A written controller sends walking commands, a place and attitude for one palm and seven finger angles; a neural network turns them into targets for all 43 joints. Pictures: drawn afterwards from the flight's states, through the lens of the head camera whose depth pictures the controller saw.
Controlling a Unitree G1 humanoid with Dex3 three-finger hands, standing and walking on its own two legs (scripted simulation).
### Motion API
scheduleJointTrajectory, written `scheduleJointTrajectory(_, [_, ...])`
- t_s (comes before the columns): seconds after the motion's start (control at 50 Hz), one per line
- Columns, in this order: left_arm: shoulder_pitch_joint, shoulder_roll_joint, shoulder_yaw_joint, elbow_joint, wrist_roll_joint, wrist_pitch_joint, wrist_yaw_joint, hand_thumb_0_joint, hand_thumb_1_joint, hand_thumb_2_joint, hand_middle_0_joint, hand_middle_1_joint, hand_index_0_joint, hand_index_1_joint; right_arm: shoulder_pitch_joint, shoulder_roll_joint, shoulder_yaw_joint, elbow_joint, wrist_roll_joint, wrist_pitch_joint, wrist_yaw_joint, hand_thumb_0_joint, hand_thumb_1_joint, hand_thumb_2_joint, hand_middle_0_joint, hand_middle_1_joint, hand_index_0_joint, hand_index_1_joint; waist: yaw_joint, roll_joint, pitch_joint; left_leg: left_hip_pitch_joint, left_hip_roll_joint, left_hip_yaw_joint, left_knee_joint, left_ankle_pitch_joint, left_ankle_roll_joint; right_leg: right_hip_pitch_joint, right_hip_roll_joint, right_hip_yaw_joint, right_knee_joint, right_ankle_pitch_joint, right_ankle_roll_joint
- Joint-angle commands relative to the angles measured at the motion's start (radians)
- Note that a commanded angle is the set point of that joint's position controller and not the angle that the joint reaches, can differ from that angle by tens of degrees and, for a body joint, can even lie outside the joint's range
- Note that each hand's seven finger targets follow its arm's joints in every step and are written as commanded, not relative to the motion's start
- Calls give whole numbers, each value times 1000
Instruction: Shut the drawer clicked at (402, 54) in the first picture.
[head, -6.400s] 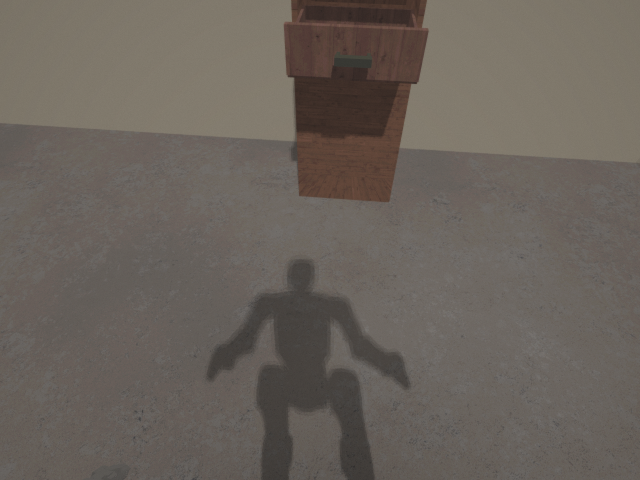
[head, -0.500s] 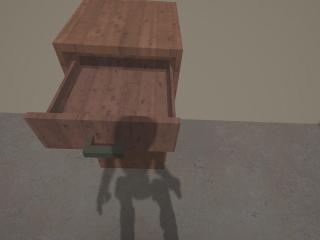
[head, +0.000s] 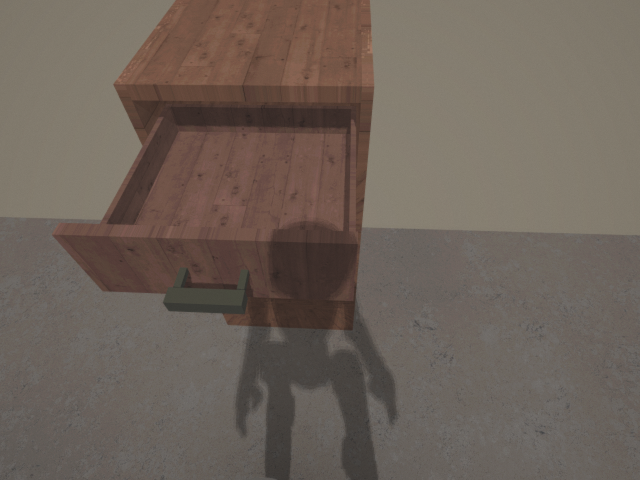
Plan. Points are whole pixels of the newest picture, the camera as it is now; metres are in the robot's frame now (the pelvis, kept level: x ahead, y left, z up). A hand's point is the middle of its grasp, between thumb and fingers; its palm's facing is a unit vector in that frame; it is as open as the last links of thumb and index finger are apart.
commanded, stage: come to a stop and stand still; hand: left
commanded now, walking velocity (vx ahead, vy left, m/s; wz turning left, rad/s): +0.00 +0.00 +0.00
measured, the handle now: (210, 287) +0.34 +0.19 +0.03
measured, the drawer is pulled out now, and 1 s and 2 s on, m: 0.30 0.30 0.30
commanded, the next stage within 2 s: look again from close up in 1.04 s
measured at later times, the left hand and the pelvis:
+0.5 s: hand out of the picture +0.05 +0.19 -0.17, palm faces +0.02 -0.97 -0.22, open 7.3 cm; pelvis +0.02 +0.01 +0.00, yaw -1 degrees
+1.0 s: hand out of the picture +0.01 +0.16 -0.17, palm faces +0.05 -0.98 -0.19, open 7.4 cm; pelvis +0.03 +0.00 +0.00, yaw +0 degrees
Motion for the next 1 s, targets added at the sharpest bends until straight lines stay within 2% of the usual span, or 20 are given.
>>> scheduleJointTrajectory(0.0, [26, 174, 30, -28, -7, -1, 10, 0, 900, 900, -200, -300, -200, -300, 79, -43, -9, -34, -7, -52, -11, 0, -900, -900, 200, 300, 200, 300, -51, -137, -60, 250, 13, 12, -254, 348, 26, -97, -130, 90, 105, 639, -53])
scheduleJointTrajectory(0.02, [51, 145, 24, -30, -12, 2, 10, 0, 900, 900, -200, -300, -200, -300, 118, -96, -19, -25, -12, -63, -16, 0, -900, -900, 200, 300, 200, 300, -59, -3, -126, 390, 127, -86, -192, 648, 73, -193, -74, 45, 180, 436, -17])
scheduleJointTrajectory(0.04, [62, 109, 14, -30, -16, 5, 14, 0, 900, 900, -200, -300, -200, -300, 139, -131, -23, -19, -9, -62, -21, 0, -900, -900, 200, 300, 200, 300, -52, 108, -161, 419, 241, -181, -185, 856, 148, -226, -30, 4, 200, 65, 13])
scheduleJointTrajectory(0.06, [61, 99, 13, -27, -12, 11, 17, 0, 900, 900, -200, -300, -200, -300, 117, -132, -23, -21, -10, -55, -23, 0, -900, -900, 200, 300, 200, 300, -45, 136, -133, 347, 271, -169, -233, 832, 186, -209, -23, 3, 253, -157, 19])
scheduleJointTrajectory(0.08, [55, 94, 10, -25, -14, 23, 15, 0, 900, 900, -200, -300, -200, -300, 88, -125, -16, -19, -12, -57, -29, 0, -900, -900, 200, 300, 200, 300, -37, 196, -103, 302, 278, -207, -275, 830, 210, -219, -22, 11, 317, -214, 25])
scheduleJointTrajectory(0.1, [24, 103, 8, -23, -14, 29, 14, 0, 900, 900, -200, -300, -200, -300, 66, -106, -10, -22, -12, -57, -33, 0, -900, -900, 200, 300, 200, 300, -39, 185, -64, 255, 269, -214, -304, 789, 219, -223, -32, 25, 353, -224, 24])
scheduleJointTrajectory(0.12, [8, 107, 8, -24, -13, 31, 11, 0, 900, 900, -200, -300, -200, -300, 42, -96, -5, -29, -13, -56, -35, 0, -900, -900, 200, 300, 200, 300, -35, 168, -38, 234, 254, -198, -310, 775, 219, -231, -43, 35, 348, -204, 21])
scheduleJointTrajectory(0.16, [15, 106, 8, -17, -13, 30, 4, 0, 900, 900, -200, -300, -200, -300, -10, -85, -1, -38, -12, -53, -34, 0, -900, -900, 200, 300, 200, 300, -17, 133, -34, 200, 216, -153, -303, 681, 202, -192, -50, 22, 246, -112, 21])
scheduleJointTrajectory(0.2, [46, 110, 7, -3, -9, 24, 0, 0, 900, 900, -200, -300, -200, -300, -42, -84, -2, -47, -8, -51, -31, 0, -900, -900, 200, 300, 200, 300, 3, 61, -45, 171, 167, -115, -273, 524, 156, -122, -42, 15, 69, 55, 24])
scheduleJointTrajectory(0.22, [46, 125, 4, 1, -5, 18, -1, 0, 900, 900, -200, -300, -200, -300, -49, -72, 0, -49, -3, -49, -28, 0, -900, -900, 200, 300, 200, 300, -1, 14, -49, 162, 127, -103, -255, 404, 119, -111, -49, 54, -35, 152, 19])
scheduleJointTrajectory(0.24, [14, 147, 3, -6, -3, 12, -3, 0, 900, 900, -200, -300, -200, -300, -44, -52, 3, -47, 1, -47, -21, 0, -900, -900, 200, 300, 200, 300, -20, -36, -34, 160, 93, -82, -261, 281, 84, -127, -82, 99, -81, 185, 5])
scheduleJointTrajectory(0.26, [-19, 165, 3, -15, -5, 8, -7, 0, 900, 900, -200, -300, -200, -300, -34, -42, 6, -45, 0, -47, -16, 0, -900, -900, 200, 300, 200, 300, -33, -44, -25, 165, 72, -68, -276, 213, 65, -146, -108, 113, -94, 189, -6])
scheduleJointTrajectory(0.3, [-61, 169, 2, -24, -7, 4, -10, 0, 900, 900, -200, -300, -200, -300, -34, -37, 5, -35, -7, -41, -13, 0, -900, -900, 200, 300, 200, 300, -40, -130, 33, 180, 66, -65, -281, 190, 53, -203, -102, 108, -112, 160, -11])
scheduleJointTrajectory(0.34, [-70, 161, -3, -28, -9, 3, -10, 0, 900, 900, -200, -300, -200, -300, -3, -44, 10, -19, -8, -46, -13, 0, -900, -900, 200, 300, 200, 300, -45, -111, 35, 196, 79, -71, -308, 232, 56, -193, -90, 91, -111, 183, -8])
scheduleJointTrajectory(0.36, [-70, 160, -3, -27, -10, 3, -9, 0, 900, 900, -200, -300, -200, -300, 7, -48, 13, -12, -9, -50, -13, 0, -900, -900, 200, 300, 200, 300, -44, -78, 18, 197, 83, -75, -319, 257, 58, -167, -85, 85, -107, 207, -6])
scheduleJointTrajectory(0.42, [-57, 169, 2, -25, -13, 2, -7, 0, 900, 900, -200, -300, -200, -300, 12, -52, 20, -1, -10, -58, -15, 0, -900, -900, 200, 300, 200, 300, -32, -28, -20, 204, 88, -73, -326, 309, 57, -112, -84, 73, -97, 261, -4])
scheduleJointTrajectory(0.5, [-55, 176, 4, -19, -16, 1, -8, 0, 900, 900, -200, -300, -200, -300, 29, -53, 27, 12, -9, -63, -18, 0, -900, -900, 200, 300, 200, 300, -29, -3, -36, 209, 89, -69, -326, 348, 54, -69, -88, 66, -100, 317, -9])
scheduleJointTrajectory(0.6, [-44, 172, 4, -11, -18, 0, -7, 0, 900, 900, -200, -300, -200, -300, 61, -52, 32, 30, -8, -64, -23, 0, -900, -900, 200, 300, 200, 300, -29, -8, -37, 220, 91, -63, -324, 379, 54, -52, -87, 63, -98, 363, -15])
scheduleJointTrajectory(0.88, [11, 137, 2, 10, -18, -2, 0, 0, 900, 900, -200, -300, -200, -300, 120, -20, 29, 55, -4, -61, -30, 0, -900, -900, 200, 300, 200, 300, -33, -33, 9, 219, 89, -50, -322, 322, 56, -72, -75, 55, -117, 333, -19])
scheduleJointTrajectory(0.98, [32, 132, 1, 13, -16, -6, 2, 0, 900, 900, -200, -300, -200, -300, 120, -13, 27, 53, -3, -61, -31, 0, -900, -900, 200, 300, 200, 300, -34, -41, 6, 227, 89, -47, -309, 332, 56, -73, -76, 57, -115, 375, -20])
